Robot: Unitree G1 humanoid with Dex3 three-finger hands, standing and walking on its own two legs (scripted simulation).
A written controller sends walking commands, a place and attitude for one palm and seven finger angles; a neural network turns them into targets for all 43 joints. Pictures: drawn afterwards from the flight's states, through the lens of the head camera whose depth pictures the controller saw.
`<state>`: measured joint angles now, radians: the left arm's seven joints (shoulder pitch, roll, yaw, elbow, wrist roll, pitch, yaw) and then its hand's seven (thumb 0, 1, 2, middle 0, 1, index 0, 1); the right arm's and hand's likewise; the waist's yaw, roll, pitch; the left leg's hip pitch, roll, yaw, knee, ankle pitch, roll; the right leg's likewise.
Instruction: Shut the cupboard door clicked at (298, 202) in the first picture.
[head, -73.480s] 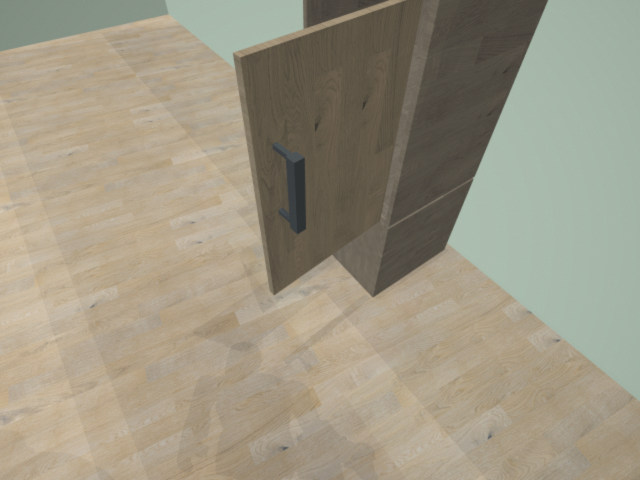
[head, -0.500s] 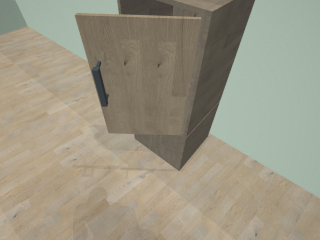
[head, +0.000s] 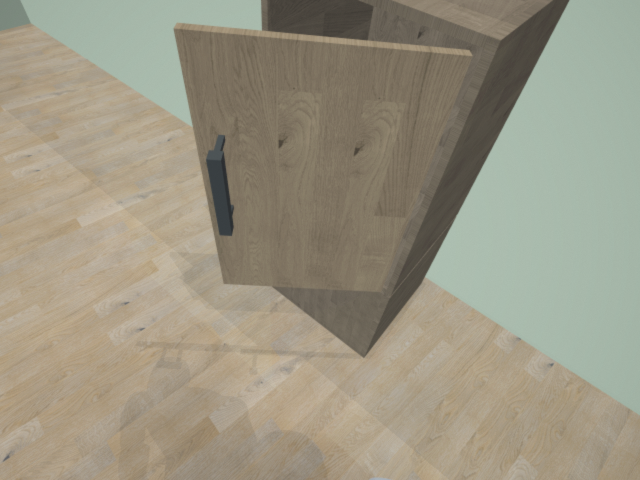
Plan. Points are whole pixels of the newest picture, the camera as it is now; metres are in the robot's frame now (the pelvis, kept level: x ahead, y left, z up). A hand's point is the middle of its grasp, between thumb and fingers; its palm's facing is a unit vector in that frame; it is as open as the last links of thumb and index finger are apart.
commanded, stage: shuffle to correct the standing spot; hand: left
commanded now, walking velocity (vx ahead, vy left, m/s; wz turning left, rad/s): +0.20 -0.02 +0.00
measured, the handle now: (223, 188) +0.54 +0.21 +0.01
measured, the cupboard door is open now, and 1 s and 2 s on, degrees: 38 38 38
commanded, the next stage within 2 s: come to a stop and stand still in 0.22 s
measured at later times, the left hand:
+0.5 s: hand (247, 403) +0.25 +0.12 -0.17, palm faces +0.00 -0.99 -0.16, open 7.3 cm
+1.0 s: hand out of the picture +0.10 +0.22 -0.18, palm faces +0.07 -0.98 -0.18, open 7.3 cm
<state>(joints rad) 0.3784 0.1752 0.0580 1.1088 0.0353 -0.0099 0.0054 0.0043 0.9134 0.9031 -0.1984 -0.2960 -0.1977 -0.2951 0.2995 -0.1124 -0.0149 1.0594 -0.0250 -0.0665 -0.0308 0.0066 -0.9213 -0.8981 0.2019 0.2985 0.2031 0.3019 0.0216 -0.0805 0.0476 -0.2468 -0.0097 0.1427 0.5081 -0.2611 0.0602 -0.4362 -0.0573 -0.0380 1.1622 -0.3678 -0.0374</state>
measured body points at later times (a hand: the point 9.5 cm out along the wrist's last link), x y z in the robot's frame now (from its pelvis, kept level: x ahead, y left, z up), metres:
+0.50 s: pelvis +0.14 -0.03 +0.00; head +0.18 -0.03 +0.44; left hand +0.25 +0.17 -0.15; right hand +0.07 -0.24 -0.16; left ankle +0.08 +0.08 -0.69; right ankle +0.18 -0.12 -0.73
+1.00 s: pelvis +0.11 +0.02 +0.01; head +0.14 +0.07 +0.46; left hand +0.10 +0.27 -0.16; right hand +0.21 -0.19 -0.12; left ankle +0.16 +0.10 -0.73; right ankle +0.03 -0.14 -0.66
